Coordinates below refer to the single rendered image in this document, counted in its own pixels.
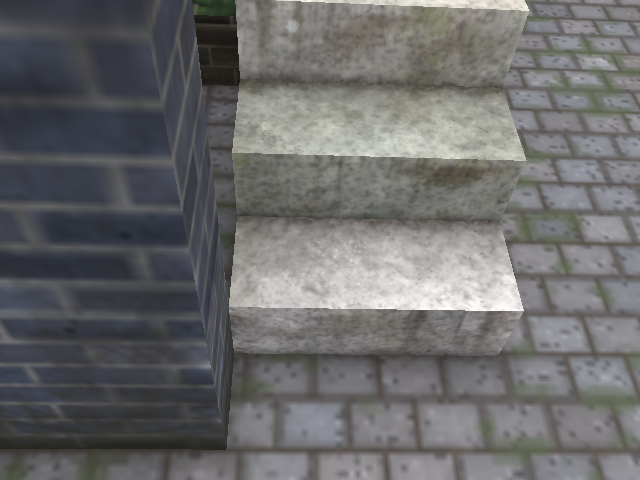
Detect stairs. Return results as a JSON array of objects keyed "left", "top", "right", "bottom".
[{"left": 229, "top": 0, "right": 529, "bottom": 356}]

